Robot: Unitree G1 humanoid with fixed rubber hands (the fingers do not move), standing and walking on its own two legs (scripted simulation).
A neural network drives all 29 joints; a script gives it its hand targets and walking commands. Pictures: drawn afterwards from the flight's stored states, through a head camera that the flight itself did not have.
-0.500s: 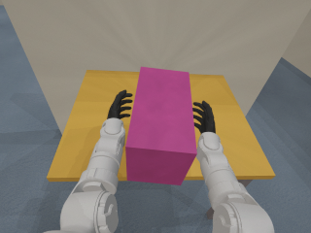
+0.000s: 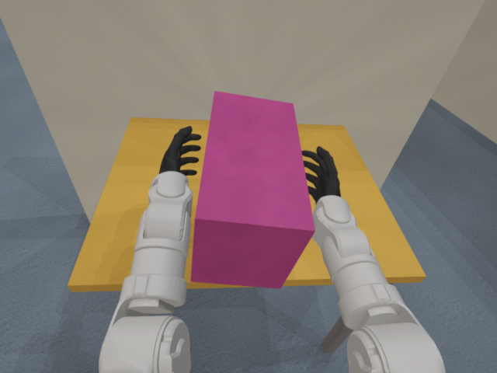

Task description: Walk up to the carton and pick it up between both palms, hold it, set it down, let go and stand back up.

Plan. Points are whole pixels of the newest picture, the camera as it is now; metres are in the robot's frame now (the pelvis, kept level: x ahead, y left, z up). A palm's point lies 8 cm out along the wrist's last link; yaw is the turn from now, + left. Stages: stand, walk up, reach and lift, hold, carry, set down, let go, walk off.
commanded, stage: reach and lift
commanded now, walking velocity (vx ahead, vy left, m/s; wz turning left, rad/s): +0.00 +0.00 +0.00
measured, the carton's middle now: (246, 185) +0.44 +0.01 +0.08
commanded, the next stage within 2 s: hold in 1.00 s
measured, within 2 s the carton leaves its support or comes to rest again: neither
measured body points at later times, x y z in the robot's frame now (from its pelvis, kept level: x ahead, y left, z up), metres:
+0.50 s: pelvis +0.00 +0.00 +0.00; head -0.02 +0.03 +0.45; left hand +0.39 +0.13 +0.17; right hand +0.38 -0.12 +0.14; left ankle +0.04 +0.10 -0.75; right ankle +0.01 -0.11 -0.75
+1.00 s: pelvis +0.00 +0.00 +0.00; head -0.02 +0.04 +0.45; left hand +0.39 +0.13 +0.18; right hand +0.38 -0.12 +0.15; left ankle +0.04 +0.10 -0.75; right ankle +0.01 -0.11 -0.75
